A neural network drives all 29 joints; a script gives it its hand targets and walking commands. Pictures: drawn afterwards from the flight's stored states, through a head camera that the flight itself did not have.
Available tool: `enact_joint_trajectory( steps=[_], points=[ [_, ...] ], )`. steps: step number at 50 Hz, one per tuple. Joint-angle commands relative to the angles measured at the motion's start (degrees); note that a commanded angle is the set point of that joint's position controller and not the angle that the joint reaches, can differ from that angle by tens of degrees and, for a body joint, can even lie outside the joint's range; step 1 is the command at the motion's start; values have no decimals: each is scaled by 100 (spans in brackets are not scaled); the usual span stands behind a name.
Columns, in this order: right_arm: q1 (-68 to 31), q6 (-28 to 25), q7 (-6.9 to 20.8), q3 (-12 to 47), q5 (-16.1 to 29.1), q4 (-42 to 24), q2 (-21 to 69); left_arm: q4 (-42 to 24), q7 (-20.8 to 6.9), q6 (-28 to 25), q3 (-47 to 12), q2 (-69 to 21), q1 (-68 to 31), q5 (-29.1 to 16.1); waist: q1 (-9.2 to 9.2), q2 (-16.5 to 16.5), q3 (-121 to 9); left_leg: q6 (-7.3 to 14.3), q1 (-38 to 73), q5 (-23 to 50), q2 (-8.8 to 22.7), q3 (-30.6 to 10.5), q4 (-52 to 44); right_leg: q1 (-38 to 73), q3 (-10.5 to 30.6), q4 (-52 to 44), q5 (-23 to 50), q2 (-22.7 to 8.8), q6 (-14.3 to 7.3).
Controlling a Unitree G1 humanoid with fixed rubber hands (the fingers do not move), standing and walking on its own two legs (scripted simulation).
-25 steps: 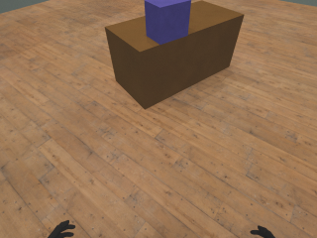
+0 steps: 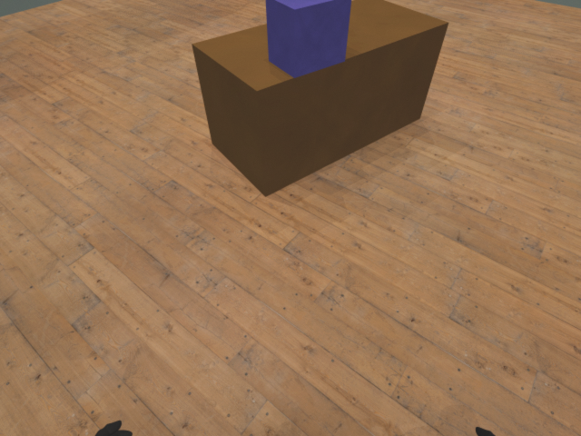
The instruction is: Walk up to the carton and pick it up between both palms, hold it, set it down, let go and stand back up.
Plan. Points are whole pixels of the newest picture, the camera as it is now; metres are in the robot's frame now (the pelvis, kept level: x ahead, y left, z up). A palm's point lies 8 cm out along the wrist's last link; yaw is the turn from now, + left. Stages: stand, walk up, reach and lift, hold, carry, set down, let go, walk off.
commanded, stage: stand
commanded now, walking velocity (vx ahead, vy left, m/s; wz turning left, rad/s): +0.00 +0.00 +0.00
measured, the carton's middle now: (307, 30) +1.59 -0.03 -0.07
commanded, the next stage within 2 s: walk up in 1.30 s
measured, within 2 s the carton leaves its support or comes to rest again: neither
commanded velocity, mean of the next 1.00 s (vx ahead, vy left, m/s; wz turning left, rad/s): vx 0.00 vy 0.00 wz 0.00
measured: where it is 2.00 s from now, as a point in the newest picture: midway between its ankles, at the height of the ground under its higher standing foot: outside the picture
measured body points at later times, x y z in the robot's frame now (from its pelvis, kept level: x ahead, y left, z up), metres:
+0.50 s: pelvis -0.02 +0.00 +0.01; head -0.01 +0.00 +0.46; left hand +0.07 +0.31 -0.11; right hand +0.07 -0.27 -0.11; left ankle +0.00 +0.11 -0.72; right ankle +0.00 -0.12 -0.72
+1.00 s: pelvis -0.03 +0.00 +0.01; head +0.00 +0.01 +0.46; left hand +0.05 +0.31 -0.11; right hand +0.06 -0.27 -0.12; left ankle +0.00 +0.11 -0.72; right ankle +0.00 -0.12 -0.72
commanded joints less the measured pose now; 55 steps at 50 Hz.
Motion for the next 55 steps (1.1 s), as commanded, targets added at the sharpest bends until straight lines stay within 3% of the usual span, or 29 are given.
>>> enact_joint_trajectory(
  steps=[1,2,3,7,11,12,14,16,17,18,19,20,21,23,26,27,29,32,35,38,39,44,45,48,49,51,52,54,55],
  points=[
    [-560,-162,-53,-406,83,-123,-1467,-131,82,-181,326,987,-337,40,-9,-109,-629,363,559,1533,604,-577,-807,443,596,-660,1601,-557,-405],
    [-541,-191,-73,-391,33,-124,-1566,-91,49,-180,306,958,-312,64,-4,-233,-550,390,597,1472,656,-623,-763,403,710,-804,1533,-613,-388],
    [-540,-123,-71,-415,27,-141,-1542,-47,37,-202,270,887,-346,72,45,201,-326,340,394,1376,590,-560,-825,372,571,-728,1427,-507,-363],
    [-638,-96,-81,-378,103,57,-1461,110,69,-180,305,931,-207,96,96,296,-299,339,249,693,597,-749,-1213,466,611,-837,878,-475,-371],
    [-499,-152,-4,-296,109,126,-1370,189,27,-179,289,1022,-357,139,-36,-49,-410,306,203,238,640,-715,-1334,534,623,-1100,365,-473,-334],
    [-473,-125,-34,-360,55,203,-1474,243,3,-228,328,921,-156,120,117,34,-446,303,399,270,544,-627,-1240,445,788,-1185,394,-592,-365],
    [-460,-111,-36,-348,125,189,-1424,323,8,-229,348,1184,-325,130,-49,161,-223,295,411,426,547,-639,-1260,170,899,-1216,564,-616,-352],
    [-368,-131,-24,-304,93,232,-1298,377,-2,-190,290,932,-160,73,74,-1,-224,300,340,279,615,-705,-1518,365,762,-1257,345,-575,-348],
    [-571,-129,-26,-273,99,284,-1311,394,15,-214,251,989,-370,119,-6,358,-310,303,284,228,629,-739,-1356,419,734,-1164,490,-588,-333],
    [-549,-138,-6,-251,97,265,-1280,372,5,-221,237,931,-366,76,16,62,-446,304,381,363,694,-714,-1474,483,728,-1157,475,-637,-328],
    [-567,-149,-7,-292,49,357,-1456,465,-21,-254,268,950,-101,87,112,299,-461,296,459,447,660,-731,-1475,449,746,-1194,567,-518,-318],
    [-672,-151,-1,-304,77,363,-1370,469,1,-204,251,940,-323,147,59,88,-433,305,352,236,680,-743,-1537,557,600,-1215,614,-514,-307],
    [-510,-179,14,-310,81,366,-1428,493,17,-222,266,940,-259,116,56,312,-396,311,284,260,643,-777,-1567,581,732,-1223,742,-572,-344],
    [-455,-166,45,-305,67,446,-1388,649,13,-228,246,1008,-312,131,-38,-46,-439,291,611,563,598,-652,-1535,478,750,-1381,768,-571,-307],
    [-417,-131,-1,-289,81,569,-1427,659,-20,-253,207,928,-75,38,85,351,-371,304,545,699,683,-773,-1612,418,721,-1292,644,-563,-278],
    [-614,-121,1,-280,68,526,-1317,577,11,-243,211,948,-362,101,33,3,-452,263,511,738,705,-681,-1582,557,590,-1250,785,-576,-292],
    [-662,-147,1,-318,94,571,-1441,734,-17,-253,218,871,-243,59,50,250,-702,242,662,740,680,-630,-1442,586,667,-1330,1116,-597,-278],
    [-633,-166,-13,-311,84,588,-1344,718,-4,-230,241,966,-360,141,-40,-28,-696,251,700,831,568,-541,-1467,692,730,-1465,1015,-595,-293],
    [-520,-156,24,-249,139,659,-1253,758,35,-223,163,848,-301,57,-69,166,-796,236,883,937,592,-567,-1434,665,840,-1589,987,-768,-293],
    [-530,-161,14,-253,115,760,-1377,864,7,-250,183,1034,-303,58,-65,-187,-1012,247,1011,1014,675,-608,-1464,786,738,-1543,1356,-731,-243],
    [-589,-111,27,-245,88,707,-1326,778,28,-255,204,1029,-336,35,-34,243,-955,258,921,1293,605,-506,-1422,811,827,-1528,1613,-741,-218],
    [-424,-165,1,-235,143,819,-1321,865,26,-222,239,894,-282,41,34,267,-966,226,964,1525,663,-537,-1544,749,774,-1349,1734,-740,-272],
    [-403,-176,-11,-219,86,899,-1406,926,16,-225,237,939,-171,81,50,-31,-1004,205,1037,1513,718,-552,-1596,915,689,-1337,1503,-671,-228],
    [-482,-189,-10,-264,165,927,-1429,905,37,-203,264,1031,-186,67,28,392,-1058,197,1024,1707,738,-541,-1519,858,662,-1336,1582,-709,-284],
    [-544,-194,-41,-277,89,926,-1540,994,12,-166,215,919,-169,99,47,-189,-924,213,981,1492,775,-661,-1597,763,628,-1407,1339,-595,-233],
    [-456,-136,-27,-251,97,970,-1382,999,40,-179,186,851,-177,126,-15,61,-812,190,940,991,696,-585,-1715,727,681,-1422,1066,-599,-221],
    [-602,-111,-7,-194,65,951,-1390,918,38,-162,258,1054,-363,87,31,490,-676,160,659,759,660,-573,-1766,628,775,-1431,787,-687,-277],
    [-455,-114,-25,-198,160,995,-1328,978,21,-148,160,952,-220,66,-65,216,-623,253,722,433,761,-777,-1861,438,788,-1652,371,-671,-269],
    [-412,-112,4,-210,74,1022,-1296,1014,0,-205,178,855,-58,97,106,24,-650,246,600,413,742,-723,-1851,615,690,-1567,563,-548,-257]
  ],
)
